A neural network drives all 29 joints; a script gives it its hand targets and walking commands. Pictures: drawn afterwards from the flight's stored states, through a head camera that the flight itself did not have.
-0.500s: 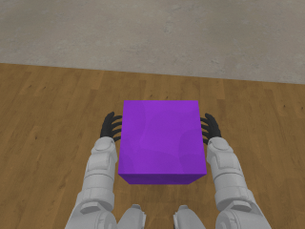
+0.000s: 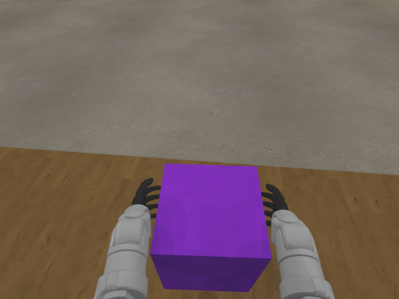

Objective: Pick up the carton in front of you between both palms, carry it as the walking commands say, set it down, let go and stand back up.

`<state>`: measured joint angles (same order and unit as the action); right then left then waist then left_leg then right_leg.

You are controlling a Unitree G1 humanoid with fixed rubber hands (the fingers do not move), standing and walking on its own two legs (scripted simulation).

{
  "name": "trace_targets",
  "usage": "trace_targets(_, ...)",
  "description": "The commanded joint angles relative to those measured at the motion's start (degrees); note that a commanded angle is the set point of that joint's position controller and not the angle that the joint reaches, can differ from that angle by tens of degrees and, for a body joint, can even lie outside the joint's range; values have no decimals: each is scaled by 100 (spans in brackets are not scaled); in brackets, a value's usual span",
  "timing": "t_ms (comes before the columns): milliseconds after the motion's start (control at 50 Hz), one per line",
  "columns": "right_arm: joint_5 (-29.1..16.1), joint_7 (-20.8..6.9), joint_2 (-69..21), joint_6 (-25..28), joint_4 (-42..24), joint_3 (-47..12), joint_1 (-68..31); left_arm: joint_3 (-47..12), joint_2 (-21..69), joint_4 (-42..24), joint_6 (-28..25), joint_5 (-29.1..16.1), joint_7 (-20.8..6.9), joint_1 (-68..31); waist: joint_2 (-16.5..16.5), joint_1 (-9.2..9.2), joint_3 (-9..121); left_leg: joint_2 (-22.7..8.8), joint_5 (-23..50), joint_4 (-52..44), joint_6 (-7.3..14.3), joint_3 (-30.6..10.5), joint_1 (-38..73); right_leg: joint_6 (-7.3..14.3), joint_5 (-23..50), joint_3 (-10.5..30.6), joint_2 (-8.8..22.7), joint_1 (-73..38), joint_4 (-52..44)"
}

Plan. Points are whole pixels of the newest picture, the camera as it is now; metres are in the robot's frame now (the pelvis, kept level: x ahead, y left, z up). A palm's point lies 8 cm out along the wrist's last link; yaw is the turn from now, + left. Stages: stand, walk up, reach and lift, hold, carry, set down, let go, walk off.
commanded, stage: reach and lift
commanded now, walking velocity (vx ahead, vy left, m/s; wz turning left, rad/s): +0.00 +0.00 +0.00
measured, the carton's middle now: (208, 230) +0.29 +0.00 -0.06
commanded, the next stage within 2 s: hold in 0.88 s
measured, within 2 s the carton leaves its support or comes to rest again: neither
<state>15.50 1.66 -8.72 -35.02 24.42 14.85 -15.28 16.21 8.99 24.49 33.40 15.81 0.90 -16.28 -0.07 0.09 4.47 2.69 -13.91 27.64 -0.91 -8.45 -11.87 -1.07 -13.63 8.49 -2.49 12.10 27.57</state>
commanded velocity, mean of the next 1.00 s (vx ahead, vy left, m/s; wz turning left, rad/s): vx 0.00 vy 0.00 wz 0.00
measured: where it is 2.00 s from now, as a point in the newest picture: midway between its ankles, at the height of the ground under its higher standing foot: outside the picture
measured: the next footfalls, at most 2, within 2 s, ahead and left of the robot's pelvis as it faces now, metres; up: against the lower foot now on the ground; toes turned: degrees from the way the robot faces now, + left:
left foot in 1.88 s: +0.18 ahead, +0.12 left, +0.00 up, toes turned +9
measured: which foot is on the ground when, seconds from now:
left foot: down 0.00-1.00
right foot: down 0.00-1.00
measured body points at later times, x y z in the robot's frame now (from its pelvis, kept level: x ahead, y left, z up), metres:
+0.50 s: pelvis +0.00 +0.00 +0.00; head -0.03 +0.00 +0.45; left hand +0.31 +0.15 +0.03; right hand +0.30 -0.15 +0.02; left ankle +0.01 +0.13 -0.74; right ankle +0.02 -0.13 -0.74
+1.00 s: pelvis +0.01 +0.00 +0.01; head -0.04 +0.00 +0.45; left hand +0.30 +0.15 +0.04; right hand +0.30 -0.15 +0.04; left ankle +0.01 +0.13 -0.74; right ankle +0.02 -0.13 -0.74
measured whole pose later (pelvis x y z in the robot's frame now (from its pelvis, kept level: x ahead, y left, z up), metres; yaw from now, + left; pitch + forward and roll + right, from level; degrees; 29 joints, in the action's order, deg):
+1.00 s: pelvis +0.01 +0.00 +0.01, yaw +0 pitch -5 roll +0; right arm 14.1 1.6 -8.2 -42.5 13.6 10.4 -12.6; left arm 11.6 8.3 13.5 41.0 14.5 0.9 -13.3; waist 0.0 0.0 1.7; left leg 2.1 -11.8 21.6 -0.8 -8.1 -4.8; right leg -0.9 -11.6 8.0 -2.0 5.0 21.5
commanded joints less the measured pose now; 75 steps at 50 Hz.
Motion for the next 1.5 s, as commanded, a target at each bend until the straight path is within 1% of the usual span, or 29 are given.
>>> trace_targets(0, -1340, -1636, -5562, 236, -179, -3051, -3566, -3006, 5805, 323, 14, -1207, -1579, -2939, -41, 2, 731, 211, 235, -512, 32, 413, 153, 97, 125, -495, -280, -178, -452)
trace_targets(60, -1416, -1679, -5724, 277, -258, -3127, -3954, -3082, 5910, 227, -28, -1277, -1631, -3337, -10, 1, 1067, 214, 233, -436, 49, 433, 224, 87, 151, -504, -270, -289, -388)
trace_targets(140, -1450, -1672, -5842, 274, -258, -3187, -4109, -3156, 5933, 169, -47, -1322, -1650, -3567, 27, -1, 1317, 235, 233, -394, 61, 459, 269, 62, 202, -499, -264, -415, -372)
trace_targets(240, -1414, -1647, -5841, 207, -190, -3133, -4006, -3089, 5836, 204, -1, -1266, -1657, -3504, 27, 11, 1312, 262, 277, -448, 71, 494, 294, 31, 295, -489, -253, -518, -448)
trace_targets(320, -1394, -1622, -5784, 142, -246, -3117, -3845, -3065, 5752, 149, 54, -1238, -1653, -3346, 34, 12, 1275, 280, 508, -512, 61, 507, 379, 6, 561, -493, -257, -637, -520)
trace_targets(580, -1539, -1563, -5602, -40, -882, -3389, -3253, -3378, 5668, -473, 236, -1409, -1587, -2747, 7, -27, 1356, 317, 1437, -641, -20, 445, 788, -25, 1431, -474, -322, -972, -639)
trace_targets(720, -1593, -1570, -5497, -142, -1106, -3456, -3059, -3461, 5641, -699, 350, -1462, -1545, -2529, -39, -17, 1272, 312, 1665, -709, -46, 409, 924, -13, 1561, -462, -349, -1022, -694)
trace_targets(840, -1617, -1577, -5441, -214, -1228, -3488, -3071, -3499, 5637, -810, 431, -1497, -1529, -2524, -44, -13, 1195, 302, 1637, -747, -54, 401, 979, 1, 1471, -461, -358, -1011, -725)
trace_targets(880, -1688, -1578, -5473, -245, -1378, -3618, -3101, -3618, 5670, -967, 465, -1572, -1526, -2552, -39, -13, 1291, 299, 1711, -748, -58, 397, 1054, -4, 1527, -457, -360, -1068, -728)
trace_targets(940, -1864, -1546, -5490, -383, -1785, -3906, -3080, -3889, 5659, -1386, 601, -1749, -1494, -2517, -25, -8, 1528, 294, 2026, -759, -72, 372, 1232, -28, 1814, -429, -361, -1238, -752)
trace_targets(960, -1870, -1528, -5450, -452, -1830, -3910, -3025, -3885, 5604, -1425, 667, -1755, -1480, -2462, -20, 2, 1468, 295, 2019, -788, -74, 368, 1231, -28, 1820, -419, -358, -1256, -782)
trace_targets(1020, -1726, -1502, -5278, -625, -1646, -3671, -2849, -3645, 5392, -1250, 832, -1616, -1462, -2328, -16, 17, 898, 295, 1497, -929, -61, 407, 1072, 0, 1355, -433, -340, -1106, -917)
trace_targets(1080, -1603, -1540, -5254, -667, -1414, -3454, -2942, -3447, 5347, -1039, 874, -1501, -1514, -2462, -33, 9, 542, 283, 938, -987, -38, 459, 919, 26, 834, -473, -319, -953, -981)
trace_targets(1200, -1679, -1598, -5468, -595, -1408, -3532, -3457, -3513, 5534, -1035, 784, -1573, -1614, -2975, 0, 0, 867, 274, 799, -884, 2, 476, 899, 13, 751, -490, -297, -1039, -893)
trace_targets(1320, -1669, -1594, -5525, -563, -1293, -3526, -3646, -3493, 5540, -917, 743, -1559, -1628, -3180, 16, 3, 917, 272, 576, -861, 24, 493, 824, 16, 561, -495, -278, -1021, -863)
trace_targets(1340, -1662, -1572, -5441, -568, -1398, -3495, -3686, -3476, 5463, -971, 764, -1578, -1591, -3117, 219, -10, 969, -577, -371, -383, 76, 262, 166, 96, -510, -241, 635, -375, -548)
trace_targets(1360, -1690, -1548, -5393, -584, -1463, -3502, -3622, -3480, 5437, -1060, 772, -1582, -1557, -3066, 247, -20, 1058, -532, -1367, -373, 87, 187, 20, 163, -1667, 37, 704, -98, -756)
trace_targets(1380, -1736, -1525, -5399, -604, -1581, -3597, -3661, -3561, 5444, -1195, 792, -1620, -1519, -3077, 280, -4, 950, -447, -2132, -335, 67, 277, -259, 199, -2634, 116, 732, 174, -944)
trace_targets(1400, -1795, -1504, -5381, -636, -1709, -3683, -3727, -3645, 5412, -1362, 825, -1657, -1476, -3134, 392, 12, 887, -357, -2275, -132, 41, 458, -443, 257, -3007, 178, 789, 291, -1027)
trace_targets(1440, -2009, -1440, -5354, -770, -2020, -3940, -3763, -3881, 5352, -1664, 961, -1832, -1372, -3075, 690, 35, 1080, -196, -1176, 562, -26, 983, -487, 393, -2484, 340, 1066, 194, -1101)
trace_targets(1460, -2139, -1412, -5368, -877, -2163, -4098, -3723, -4034, 5308, -1834, 1067, -1929, -1318, -3033, 772, 27, 1237, -160, -998, 500, -18, 1113, -480, 465, -2327, 322, 1130, 124, -1007)
trace_targets(1480, -2281, -1387, -5349, -1005, -2330, -4244, -3711, -4215, 5235, -2072, 1202, -2035, -1264, -3042, 719, 17, 1363, -171, -1040, 275, 14, 1144, -324, 483, -2383, 176, 1105, 224, -873)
